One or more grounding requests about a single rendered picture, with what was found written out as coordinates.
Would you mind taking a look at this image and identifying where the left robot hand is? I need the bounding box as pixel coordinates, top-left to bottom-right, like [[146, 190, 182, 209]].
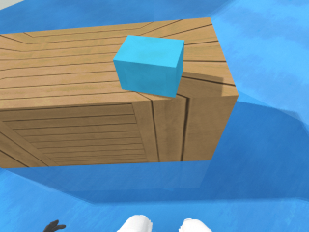
[[43, 219, 66, 232]]

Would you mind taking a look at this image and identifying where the robot right thigh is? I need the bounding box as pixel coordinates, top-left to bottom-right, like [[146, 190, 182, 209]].
[[179, 219, 212, 232]]

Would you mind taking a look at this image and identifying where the robot left thigh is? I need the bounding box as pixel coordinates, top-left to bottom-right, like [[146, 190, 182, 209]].
[[117, 215, 153, 232]]

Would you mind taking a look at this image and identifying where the robot thigh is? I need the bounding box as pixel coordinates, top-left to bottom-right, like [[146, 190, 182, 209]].
[[117, 215, 153, 232], [179, 219, 212, 232]]

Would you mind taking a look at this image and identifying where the pedestal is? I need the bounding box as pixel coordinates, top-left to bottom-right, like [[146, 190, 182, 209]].
[[0, 17, 239, 168]]

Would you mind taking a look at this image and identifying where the carton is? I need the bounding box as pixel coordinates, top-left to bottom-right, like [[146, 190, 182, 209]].
[[113, 35, 184, 98]]

